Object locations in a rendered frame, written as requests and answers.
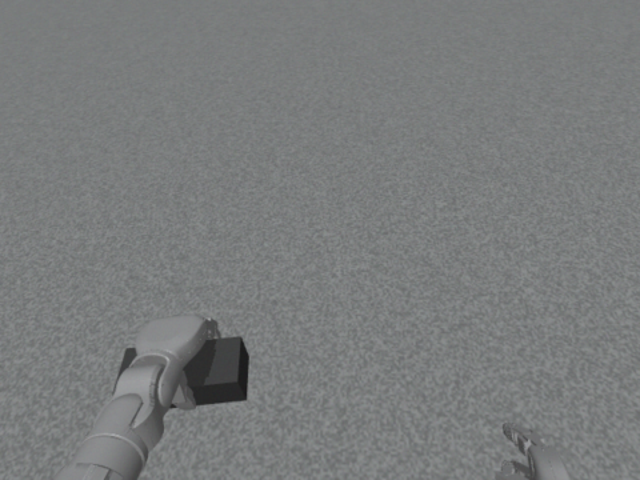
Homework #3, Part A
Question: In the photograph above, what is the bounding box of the left robot arm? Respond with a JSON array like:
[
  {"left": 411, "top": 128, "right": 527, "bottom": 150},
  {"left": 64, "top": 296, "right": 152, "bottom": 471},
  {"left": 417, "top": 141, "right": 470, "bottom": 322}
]
[{"left": 53, "top": 349, "right": 183, "bottom": 480}]

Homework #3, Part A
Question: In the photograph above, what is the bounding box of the left robot hand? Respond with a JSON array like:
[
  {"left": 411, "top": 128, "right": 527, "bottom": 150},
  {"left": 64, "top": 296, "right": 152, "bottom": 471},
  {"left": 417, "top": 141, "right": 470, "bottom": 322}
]
[{"left": 135, "top": 314, "right": 221, "bottom": 410}]

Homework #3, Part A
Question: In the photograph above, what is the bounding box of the right robot hand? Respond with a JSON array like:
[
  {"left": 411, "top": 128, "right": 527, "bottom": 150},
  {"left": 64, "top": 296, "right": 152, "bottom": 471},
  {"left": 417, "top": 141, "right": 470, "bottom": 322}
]
[{"left": 495, "top": 423, "right": 572, "bottom": 480}]

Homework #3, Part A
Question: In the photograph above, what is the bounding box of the carton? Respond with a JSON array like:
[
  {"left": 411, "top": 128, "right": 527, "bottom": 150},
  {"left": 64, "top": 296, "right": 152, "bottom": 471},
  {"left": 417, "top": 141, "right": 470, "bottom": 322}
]
[{"left": 112, "top": 336, "right": 249, "bottom": 409}]

